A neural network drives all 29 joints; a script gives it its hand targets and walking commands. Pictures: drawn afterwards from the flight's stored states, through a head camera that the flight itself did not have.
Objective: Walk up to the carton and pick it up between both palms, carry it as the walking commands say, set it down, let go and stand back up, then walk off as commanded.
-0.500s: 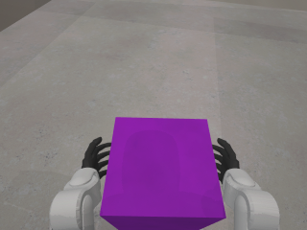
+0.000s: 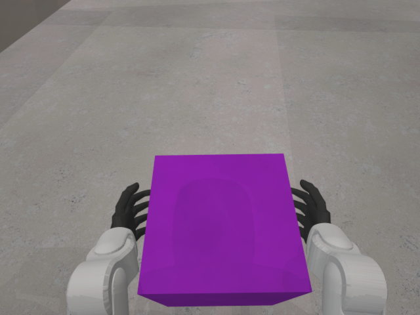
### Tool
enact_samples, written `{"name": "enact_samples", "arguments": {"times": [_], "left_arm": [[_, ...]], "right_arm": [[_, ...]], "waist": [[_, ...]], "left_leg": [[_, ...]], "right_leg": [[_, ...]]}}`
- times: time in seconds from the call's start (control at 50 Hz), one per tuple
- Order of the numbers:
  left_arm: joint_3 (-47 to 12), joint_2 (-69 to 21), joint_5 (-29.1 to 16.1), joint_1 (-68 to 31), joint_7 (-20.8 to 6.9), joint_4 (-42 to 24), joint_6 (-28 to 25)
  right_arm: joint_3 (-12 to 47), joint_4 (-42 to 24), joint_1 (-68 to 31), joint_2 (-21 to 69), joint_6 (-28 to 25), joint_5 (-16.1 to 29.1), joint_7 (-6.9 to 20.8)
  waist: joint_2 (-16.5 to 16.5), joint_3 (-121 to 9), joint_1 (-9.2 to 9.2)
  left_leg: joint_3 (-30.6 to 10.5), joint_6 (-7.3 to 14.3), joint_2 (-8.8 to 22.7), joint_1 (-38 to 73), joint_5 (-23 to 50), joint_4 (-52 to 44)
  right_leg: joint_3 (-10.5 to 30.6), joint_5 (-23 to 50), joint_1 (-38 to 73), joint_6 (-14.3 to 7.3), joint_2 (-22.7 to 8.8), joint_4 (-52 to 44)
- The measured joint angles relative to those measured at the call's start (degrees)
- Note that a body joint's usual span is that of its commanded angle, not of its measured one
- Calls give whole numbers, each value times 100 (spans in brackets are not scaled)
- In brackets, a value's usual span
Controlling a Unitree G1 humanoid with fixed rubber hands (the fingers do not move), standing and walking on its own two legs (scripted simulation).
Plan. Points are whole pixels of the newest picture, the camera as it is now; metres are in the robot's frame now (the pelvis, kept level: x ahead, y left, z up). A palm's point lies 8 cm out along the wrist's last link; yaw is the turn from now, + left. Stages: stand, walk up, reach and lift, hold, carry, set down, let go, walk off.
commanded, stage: carry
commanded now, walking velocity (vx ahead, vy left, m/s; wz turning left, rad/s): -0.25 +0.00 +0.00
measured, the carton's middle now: (219, 238) +0.25 -0.01 +0.02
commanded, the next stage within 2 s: none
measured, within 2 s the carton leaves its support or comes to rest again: neither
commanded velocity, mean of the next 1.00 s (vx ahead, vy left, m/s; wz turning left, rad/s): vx -0.01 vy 0.00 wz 0.00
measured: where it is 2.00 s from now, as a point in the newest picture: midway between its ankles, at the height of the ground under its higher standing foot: outside the picture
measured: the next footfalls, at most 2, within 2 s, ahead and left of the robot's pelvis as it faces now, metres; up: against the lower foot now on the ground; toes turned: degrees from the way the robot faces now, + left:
left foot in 0.06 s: -0.02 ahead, +0.12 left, +0.00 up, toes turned -16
right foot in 0.36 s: -0.09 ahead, -0.11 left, +0.00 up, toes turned +1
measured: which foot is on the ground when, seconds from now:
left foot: up 0.00-0.04, down 0.06-1.00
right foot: down 0.00-0.08, up 0.10-0.34, down 0.36-1.00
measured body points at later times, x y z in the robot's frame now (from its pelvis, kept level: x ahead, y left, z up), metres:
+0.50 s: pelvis -0.13 +0.00 +0.00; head -0.15 -0.01 +0.45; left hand +0.11 +0.15 +0.09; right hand +0.10 -0.16 +0.08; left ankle -0.06 +0.12 -0.73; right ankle -0.13 -0.11 -0.73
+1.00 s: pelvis -0.15 +0.01 +0.00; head -0.17 +0.02 +0.45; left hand +0.09 +0.17 +0.08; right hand +0.10 -0.14 +0.08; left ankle -0.06 +0.12 -0.73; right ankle -0.13 -0.11 -0.73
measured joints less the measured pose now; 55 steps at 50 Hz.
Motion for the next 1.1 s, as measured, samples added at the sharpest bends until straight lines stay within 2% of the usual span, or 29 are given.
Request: {"name": "enact_samples", "arguments": {"times": [0.06,0.08,0.1,0.14,0.18,0.22,0.26,0.32,0.36,0.38,0.44,0.5,0.56,0.86,1.1], "left_arm": [[-5,7,25,-44,0,5,11],[33,14,20,-66,-1,65,14],[61,12,23,-43,0,122,41],[73,0,52,24,2,152,145],[46,-3,59,53,6,129,205],[0,1,52,49,15,90,195],[-32,5,39,16,23,41,170],[-40,12,15,-43,28,-3,154],[-30,13,2,-78,29,-6,166],[-41,12,1,-84,29,58,130],[-58,7,-15,-53,25,292,103],[-58,6,-23,-16,21,391,119],[-37,4,-12,-4,17,411,135],[30,24,61,-206,27,500,196],[40,27,47,-253,43,454,163]], "right_arm": [[-21,25,-40,-2,-10,15,4],[6,121,-25,4,-66,-7,12],[32,231,15,8,-101,-23,20],[65,341,132,16,-114,-22,28],[58,312,245,28,-132,9,87],[33,225,297,36,-156,22,92],[10,126,307,38,-177,26,98],[4,32,288,36,-187,10,104],[13,7,278,32,-179,-16,109],[-11,38,251,26,-175,-21,110],[-54,130,259,27,-55,-77,109],[-60,175,261,30,44,-113,104],[-49,232,224,25,78,-116,99],[-101,494,-30,-1,34,-54,87],[-109,478,-72,-4,-30,-27,81]], "waist": [[-56,-57,37],[-178,-46,49],[-232,-47,83],[-202,-24,166],[-179,1,236],[-159,-7,279],[-120,-51,284],[-34,-153,245],[-44,-223,234],[39,-223,233],[215,-200,125],[258,-206,16],[245,-221,-19],[41,-237,168],[18,-169,165]], "left_leg": [[102,100,-12,678,599,-1638],[116,167,-80,651,882,-1743],[112,237,-95,581,971,-1689],[73,318,-6,521,1037,-1679],[33,333,57,494,1159,-1781],[15,336,86,421,1295,-1854],[11,338,105,305,1404,-1875],[29,325,135,124,1523,-1863],[98,292,111,11,1572,-1813],[111,267,157,-39,1586,-1764],[121,179,244,9,1705,-1855],[139,181,262,16,1839,-1893],[138,194,272,-4,1893,-1892],[127,258,189,-109,2127,-2062],[116,279,140,-116,2121,-2099]], "right_leg": [[-67,174,-269,68,-8,81],[-40,84,-356,113,-75,185],[-2,-407,-444,167,-66,395],[146,-1187,-655,238,104,1314],[229,-1263,-749,281,185,2144],[253,-1259,-642,327,182,2408],[224,-1380,-353,364,155,2140],[85,-1566,320,375,150,1102],[-33,-1167,898,394,103,23],[-68,-788,989,323,136,-264],[-90,-598,953,167,203,-224],[-112,-647,898,134,195,-97],[-123,-621,851,130,194,-41],[-151,-474,673,166,101,-26],[-144,-502,662,190,58,-33]]}}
